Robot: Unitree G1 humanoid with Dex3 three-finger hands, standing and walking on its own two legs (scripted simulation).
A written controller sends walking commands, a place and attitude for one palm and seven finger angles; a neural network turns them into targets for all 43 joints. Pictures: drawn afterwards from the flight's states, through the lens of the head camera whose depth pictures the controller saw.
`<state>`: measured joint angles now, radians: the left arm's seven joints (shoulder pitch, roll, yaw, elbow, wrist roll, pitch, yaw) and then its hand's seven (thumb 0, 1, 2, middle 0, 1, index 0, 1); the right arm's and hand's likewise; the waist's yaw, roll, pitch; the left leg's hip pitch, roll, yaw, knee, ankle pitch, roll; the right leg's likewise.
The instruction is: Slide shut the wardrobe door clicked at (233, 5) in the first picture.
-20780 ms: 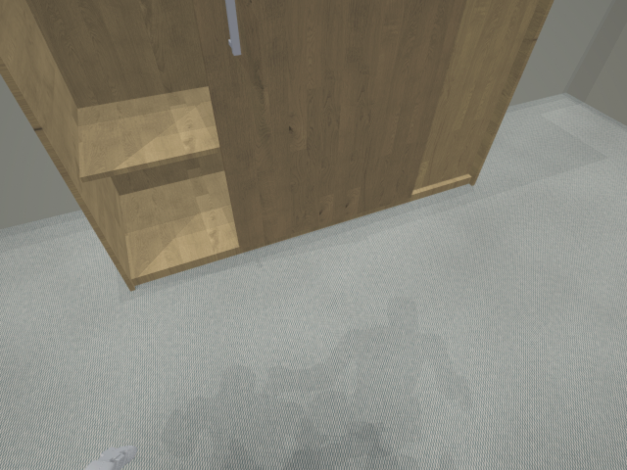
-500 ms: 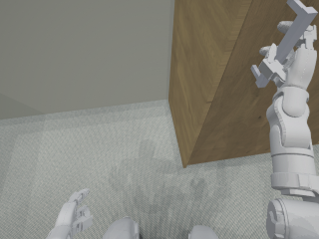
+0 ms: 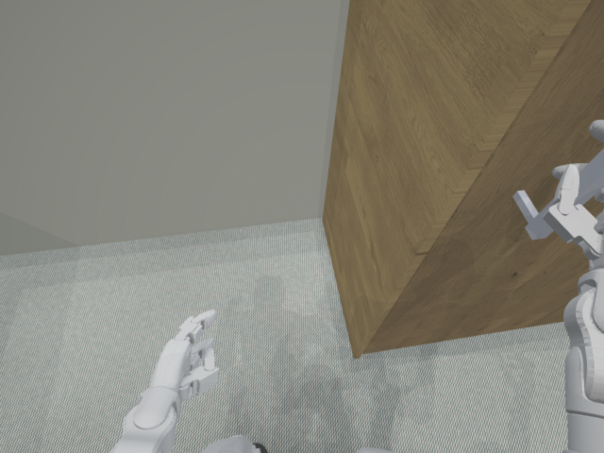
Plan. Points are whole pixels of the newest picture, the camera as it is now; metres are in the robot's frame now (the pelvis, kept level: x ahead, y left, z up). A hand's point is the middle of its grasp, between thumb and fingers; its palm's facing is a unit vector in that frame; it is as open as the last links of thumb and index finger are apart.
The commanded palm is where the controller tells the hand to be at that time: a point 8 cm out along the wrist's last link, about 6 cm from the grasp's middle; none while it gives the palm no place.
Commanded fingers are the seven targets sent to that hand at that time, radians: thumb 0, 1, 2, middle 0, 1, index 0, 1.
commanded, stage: stop walking and hold the door there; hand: right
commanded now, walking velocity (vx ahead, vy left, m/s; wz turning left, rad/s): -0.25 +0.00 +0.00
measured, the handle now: (575, 168) +0.35 -0.31 +0.18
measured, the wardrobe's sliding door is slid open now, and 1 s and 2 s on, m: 0.00 0.00 0.00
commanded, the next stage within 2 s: none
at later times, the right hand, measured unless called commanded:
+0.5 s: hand (559, 206) +0.31 -0.28 +0.17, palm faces +0.45 +0.87 -0.19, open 6.7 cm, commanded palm +0.26 -0.30 +0.16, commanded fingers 0.00 -0.90 -0.90 0.45 1.40 0.45 1.40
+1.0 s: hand (564, 207) +0.31 -0.29 +0.17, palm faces +0.38 +0.91 -0.19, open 6.6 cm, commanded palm +0.27 -0.30 +0.16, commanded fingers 0.00 -0.90 -0.90 0.45 1.40 0.45 1.40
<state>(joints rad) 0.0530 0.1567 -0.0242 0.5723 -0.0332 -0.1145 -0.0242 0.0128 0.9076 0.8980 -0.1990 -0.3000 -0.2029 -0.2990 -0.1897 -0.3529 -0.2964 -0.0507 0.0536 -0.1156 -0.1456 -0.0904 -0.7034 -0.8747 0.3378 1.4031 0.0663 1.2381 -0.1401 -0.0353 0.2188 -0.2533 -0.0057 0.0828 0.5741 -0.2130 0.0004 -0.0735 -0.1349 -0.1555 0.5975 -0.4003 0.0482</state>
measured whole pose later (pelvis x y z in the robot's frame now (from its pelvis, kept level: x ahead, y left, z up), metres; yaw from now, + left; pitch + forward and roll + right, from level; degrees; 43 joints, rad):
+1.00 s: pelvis +0.00 -0.07 +0.01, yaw +10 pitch -1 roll +0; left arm 0.20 0.21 -0.03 0.66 -0.02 -0.08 0.07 0.01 0.91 0.90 -0.20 -0.30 -0.20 -0.30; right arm 0.08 -0.29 -0.31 -0.04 0.06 -0.16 -0.20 -0.07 -0.72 -0.84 0.46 1.40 0.14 1.34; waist -0.03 -0.03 -0.03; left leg -0.21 0.02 -0.01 0.43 -0.20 -0.03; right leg -0.23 -0.02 -0.11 0.45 -0.19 -0.03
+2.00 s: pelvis -0.05 -0.17 +0.00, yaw +8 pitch -1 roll +3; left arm 0.13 0.21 -0.02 0.62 -0.03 -0.02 0.06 0.01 0.91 0.90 -0.20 -0.30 -0.20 -0.30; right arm -0.12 -0.23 -0.11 -0.12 0.05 -0.10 -0.18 -0.05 -0.75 -0.81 0.46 1.40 0.17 1.33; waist 0.00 -0.06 0.09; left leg -0.47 0.04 0.00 1.10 -0.48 -0.04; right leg -0.34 0.04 -0.12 0.49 -0.14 -0.14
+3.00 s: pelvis -0.08 -0.25 -0.01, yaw +13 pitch +1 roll -2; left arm 0.09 0.17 -0.07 0.64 -0.01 -0.18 -0.04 0.01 0.90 0.90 -0.20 -0.30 -0.21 -0.30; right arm -0.48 -0.25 -0.05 0.39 0.18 -0.16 0.11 -0.03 -0.47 -0.74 0.60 1.40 0.40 1.39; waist -0.05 0.06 -0.06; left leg -0.27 0.07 0.00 0.68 -0.45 -0.01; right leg -0.39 0.02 0.01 0.62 -0.24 0.01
